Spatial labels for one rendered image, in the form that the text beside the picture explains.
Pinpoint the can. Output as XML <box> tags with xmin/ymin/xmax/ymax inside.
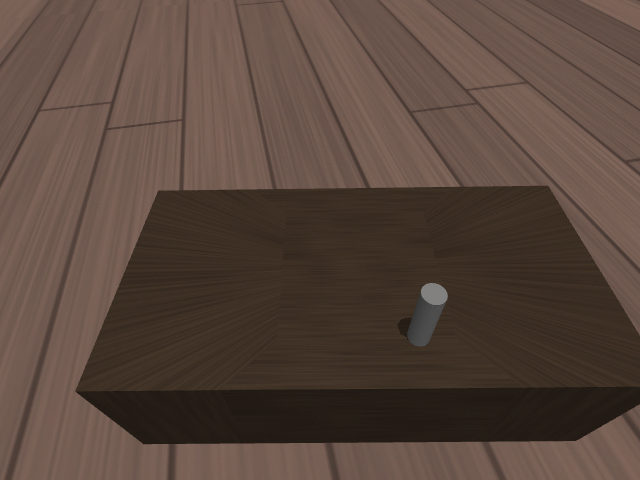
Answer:
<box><xmin>407</xmin><ymin>283</ymin><xmax>448</xmax><ymax>347</ymax></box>

